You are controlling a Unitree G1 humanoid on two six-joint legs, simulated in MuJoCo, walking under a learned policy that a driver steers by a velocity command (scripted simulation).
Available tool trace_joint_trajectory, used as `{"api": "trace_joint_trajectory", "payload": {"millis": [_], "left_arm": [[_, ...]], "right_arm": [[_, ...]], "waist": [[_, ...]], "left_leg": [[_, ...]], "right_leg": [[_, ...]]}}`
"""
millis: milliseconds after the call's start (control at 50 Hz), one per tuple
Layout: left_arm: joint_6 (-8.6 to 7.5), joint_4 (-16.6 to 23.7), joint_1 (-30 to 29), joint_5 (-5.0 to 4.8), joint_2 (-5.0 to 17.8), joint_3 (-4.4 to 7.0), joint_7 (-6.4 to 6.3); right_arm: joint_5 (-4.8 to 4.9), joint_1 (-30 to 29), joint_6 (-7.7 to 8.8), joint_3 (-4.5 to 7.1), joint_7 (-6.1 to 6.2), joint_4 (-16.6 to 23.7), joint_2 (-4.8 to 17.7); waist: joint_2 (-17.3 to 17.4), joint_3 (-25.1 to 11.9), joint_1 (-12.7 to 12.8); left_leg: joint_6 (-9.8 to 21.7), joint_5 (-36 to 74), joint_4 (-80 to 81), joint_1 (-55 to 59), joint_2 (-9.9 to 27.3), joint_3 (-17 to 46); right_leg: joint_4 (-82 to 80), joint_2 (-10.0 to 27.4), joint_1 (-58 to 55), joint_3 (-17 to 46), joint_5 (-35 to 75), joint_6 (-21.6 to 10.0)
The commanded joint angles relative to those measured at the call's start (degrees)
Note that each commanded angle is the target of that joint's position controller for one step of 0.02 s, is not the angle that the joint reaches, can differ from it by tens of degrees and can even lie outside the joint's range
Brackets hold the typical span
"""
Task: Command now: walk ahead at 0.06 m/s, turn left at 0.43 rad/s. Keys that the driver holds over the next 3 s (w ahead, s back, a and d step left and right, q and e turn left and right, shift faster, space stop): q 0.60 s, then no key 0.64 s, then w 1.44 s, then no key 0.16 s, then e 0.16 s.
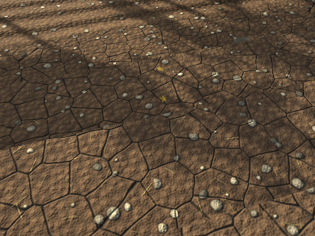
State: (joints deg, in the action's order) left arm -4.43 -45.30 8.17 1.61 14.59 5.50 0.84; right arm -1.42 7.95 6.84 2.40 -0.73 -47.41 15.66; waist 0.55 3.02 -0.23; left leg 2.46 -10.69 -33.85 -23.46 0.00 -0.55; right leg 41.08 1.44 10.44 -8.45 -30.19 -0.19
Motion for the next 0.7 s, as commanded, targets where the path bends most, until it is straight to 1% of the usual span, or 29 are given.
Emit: {"api": "trace_joint_trajectory", "payload": {"millis": [20,40,60,80,100,120,140,160,180,220,240,280,300,320,340,360,380,400,420,440,480,500,520,540,580,600,620,660,700], "left_arm": [[-0.03,8.64,-7.16,1.24,4.71,0.74,0.54],[0.1,7.57,-4.58,1.61,5.68,1.05,0.11],[0.16,6.46,-2.72,2.21,6.4,1.24,-0.52],[0.29,5.88,-1.32,2.89,5.9,1.21,-1.29],[0.65,5.45,-0.33,3.05,5.23,1.05,-1.6],[1.18,4.66,1.22,2.42,4.62,0.8,-1.34],[1.66,3.78,2.32,1.59,4.72,0.73,-0.8],[2.05,3.19,2.84,0.94,5.04,0.62,-0.26],[2.33,2.92,2.91,0.62,5.43,0.57,0.09],[2.32,2.37,3.86,0.16,7.09,0.71,-0.07],[2.1,1.94,4.66,-0.1,7.78,0.82,-0.38],[1.42,1.49,6.32,-0.99,8.3,0.79,-0.83],[0.88,2.07,6.61,-1.49,8.42,0.69,-1.09],[0.24,2.9,8.8,-1.58,9.91,0.89,-1.61],[-0.95,4.49,9.85,-0.61,15.44,2.42,-2.28],[-1.75,4.43,6.58,2.31,14.69,1.95,-2.43],[-2.01,6.15,3.17,1.66,11.39,1.32,-2.48],[-2.17,8.02,-1.9,0.51,8.54,0.32,-2.33],[-2.33,8.8,-3.32,-0.18,6.33,-0.76,-2.47],[-2.24,9.16,-2.71,-0.18,6.89,-0.77,-2.73],[-2.05,9.32,1.58,0.69,10.36,0.47,-3.27],[-1.94,9.0,4.53,0.76,11.31,0.92,-3.48],[-1.82,8.46,7.57,0.67,11.8,1.26,-3.7],[-1.65,7.7,10.82,0.85,12.25,1.57,-3.82],[-1.14,7.08,14.51,1.28,13.12,2.3,-3.66],[-0.86,7.19,14.8,1.55,13.37,2.53,-3.37],[-0.65,7.12,14.78,1.68,12.99,2.45,-2.97],[-0.56,7.67,12.07,1.72,13.02,2.52,-2.25],[-0.44,8.16,9.61,1.74,12.99,2.54,-1.91]], "right_arm": [[-0.97,16.2,1.15,4.47,0.8,-1.52,12.82],[-0.27,13.03,0.83,4.42,0.65,-0.78,10.95],[0.37,8.76,0.46,3.87,0.69,0.58,8.61],[0.6,5.77,0.07,3.43,0.67,1.78,7.45],[0.51,3.26,-0.35,3.39,0.51,2.92,7.58],[0.44,1.44,-0.59,3.74,0.24,4.21,8.46],[0.17,0.26,-0.76,4.24,-0.18,5.33,9.57],[-0.13,0.2,-0.9,4.61,-0.7,6.22,10.42],[-0.29,0.62,-1.06,4.87,-1.25,6.71,10.88],[0.18,1.06,-1.28,5.23,-1.9,7.84,11.22],[0.3,0.48,-1.45,5.17,-2.04,8.3,11.13],[0.0,-0.85,-2.29,4.65,-2.27,8.76,10.38],[-0.57,0.11,-2.71,3.89,-2.31,8.49,8.74],[-1.08,1.88,-3.15,2.63,-2.26,8.43,5.78],[-1.88,-0.12,-3.24,1.66,-1.88,11.76,3.21],[-3.55,1.38,-3.26,1.9,-1.47,10.07,5.17],[-3.1,4.33,-3.49,2.89,-0.64,7.4,8.33],[-2.8,6.8,-3.6,3.59,0.08,5.86,9.86],[-3.22,6.18,-3.58,3.66,0.34,5.91,9.22],[-3.77,5.42,-3.68,3.12,-0.26,6.25,7.81],[-2.07,4.6,-4.23,2.03,-2.09,6.59,5.05],[-1.41,3.41,-4.56,1.55,-2.86,6.93,4.2],[-1.08,1.76,-5.0,1.29,-3.47,7.16,3.74],[-0.81,0.41,-5.49,1.05,-3.93,7.64,3.53],[-0.52,-0.97,-6.28,0.81,-4.68,8.1,4.0],[-0.72,-1.28,-6.52,0.71,-4.92,8.28,4.29],[-0.92,-1.33,-6.58,0.82,-4.8,8.21,4.75],[-1.24,-0.29,-6.45,1.31,-4.3,7.56,6.13],[-1.1,0.04,-6.18,1.68,-3.76,6.79,6.95]], "waist": [[6.25,-11.87,-6.73],[3.83,-10.29,-4.55],[3.01,-9.49,-2.67],[3.07,-8.89,-0.18],[2.66,-8.17,1.59],[3.32,-8.04,2.28],[3.53,-7.61,2.2],[3.58,-7.21,1.59],[3.36,-6.92,0.97],[4.1,-6.65,0.24],[3.68,-6.57,0.58],[3.58,-6.35,1.49],[3.65,-6.92,1.41],[0.73,-8.74,2.07],[-10.1,-5.75,2.44],[-5.03,-0.99,0.42],[-2.13,-2.02,-1.13],[-4.8,-1.8,-3.34],[-6.88,-0.79,-3.61],[-7.09,-0.9,-3.55],[-4.74,-0.35,-1.57],[-4.4,0.01,0.05],[-4.54,0.74,1.68],[-5.01,0.82,2.93],[-5.22,0.64,4.25],[-5.61,0.43,4.28],[-5.71,0.31,3.94],[-6.52,0.0,2.11],[-7.0,-0.61,1.02]], "left_leg": [[19.08,32.04,16.2,32.02,18.6,29.42],[18.28,31.6,16.88,28.9,17.72,26.65],[17.69,30.96,18.28,25.79,15.78,23.72],[16.57,29.42,20.02,21.3,13.52,21.05],[15.15,27.12,21.84,17.03,10.88,18.24],[14.32,24.79,23.27,13.96,9.1,16.15],[14.03,21.76,24.12,12.09,8.33,15.52],[14.03,17.72,24.53,11.47,8.37,16.39],[14.16,13.03,24.52,11.66,8.81,18.12],[14.3,5.02,23.77,12.44,10.48,22.38],[14.22,3.11,22.68,11.93,10.9,23.93],[13.59,1.38,20.18,9.25,10.04,25.86],[11.89,0.35,18.83,6.89,8.63,26.13],[8.21,-5.22,14.36,3.88,5.58,23.98],[0.67,-15.96,4.93,-11.31,-4.96,12.84],[-3.34,-19.02,-7.21,-15.31,-1.78,10.2],[-4.11,-16.67,-14.6,-10.96,0.26,8.73],[-4.45,-14.07,-19.88,-8.82,-0.34,6.82],[-4.41,-11.47,-22.44,-8.79,-1.17,5.84],[-4.14,-10.0,-25.76,-7.38,-1.14,3.56],[-4.81,-5.8,-26.04,-7.15,-0.18,1.06],[-5.68,-3.37,-22.73,-8.31,0.89,0.43],[-6.3,-1.63,-18.48,-9.93,1.77,-0.55],[-6.61,-0.93,-15.0,-10.79,2.69,-0.98],[-6.1,-1.31,-8.56,-10.65,3.9,-2.0],[-5.5,-2.21,-6.21,-9.38,4.25,-2.15],[-4.75,-3.18,-4.6,-7.52,4.31,-2.06],[-3.44,-3.68,-2.48,-3.15,3.58,-2.17],[-2.67,-3.13,-0.7,-0.27,3.1,-1.67]], "right_leg": [[19.6,-1.25,23.57,11.76,-13.89,0.89],[20.48,0.63,23.19,13.61,-11.68,1.08],[18.19,1.7,21.38,13.16,-9.26,0.89],[14.32,2.1,16.9,12.24,-7.42,0.85],[9.54,1.3,11.84,10.58,-4.71,1.11],[6.32,-0.31,6.99,8.76,-1.49,1.51],[3.55,-1.67,4.09,7.73,1.11,2.03],[1.09,-2.56,2.91,7.48,3.64,2.49],[-1.31,-2.8,2.64,7.93,5.58,2.62],[-6.3,-2.28,1.81,8.88,8.19,2.11],[-9.9,-2.24,0.52,8.76,10.52,1.32],[-19.48,-2.71,-4.63,7.65,17.82,-1.04],[-21.86,-1.03,-8.08,8.34,21.4,-3.69],[-25.79,5.6,-12.14,13.9,24.37,-10.45],[-31.69,20.36,-17.13,33.1,29.29,-26.15],[-36.3,26.87,-14.39,35.03,30.87,-27.86],[-36.41,22.62,-12.84,28.54,27.47,-22.79],[-36.3,18.1,-10.78,22.34,26.86,-18.64],[-35.76,15.03,-10.12,18.04,29.06,-16.1],[-35.38,13.93,-9.02,14.96,33.65,-15.42],[-35.03,12.25,-10.02,9.42,36.7,-15.27],[-34.78,12.0,-12.62,7.73,37.29,-15.46],[-34.37,12.13,-15.74,6.6,39.14,-15.63],[-33.79,13.23,-18.71,6.16,42.48,-15.9],[-32.64,15.52,-23.04,5.39,48.4,-16.53],[-32.38,16.58,-23.66,5.2,50.69,-16.97],[-32.35,17.29,-23.16,5.41,52.54,-17.26],[-32.48,17.46,-21.11,5.13,53.51,-17.15],[-32.17,17.49,-20.49,4.84,51.56,-16.03]]}}
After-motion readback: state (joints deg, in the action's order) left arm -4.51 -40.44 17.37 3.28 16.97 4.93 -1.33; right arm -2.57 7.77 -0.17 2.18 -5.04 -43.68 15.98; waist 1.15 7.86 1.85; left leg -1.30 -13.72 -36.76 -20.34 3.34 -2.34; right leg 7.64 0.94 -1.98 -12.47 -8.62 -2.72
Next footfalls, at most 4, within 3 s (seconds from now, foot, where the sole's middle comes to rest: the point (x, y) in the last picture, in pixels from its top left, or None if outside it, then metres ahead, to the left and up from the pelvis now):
0.30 right None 0.07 -0.12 -0.76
0.82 left None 0.05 0.13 -0.76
1.14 right None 0.17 -0.07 -0.76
1.82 left None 0.31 0.25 -0.76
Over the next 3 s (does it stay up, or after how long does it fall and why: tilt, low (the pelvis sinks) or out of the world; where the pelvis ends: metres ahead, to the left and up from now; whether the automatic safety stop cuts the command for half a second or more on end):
stays up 0.82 0.39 -0.17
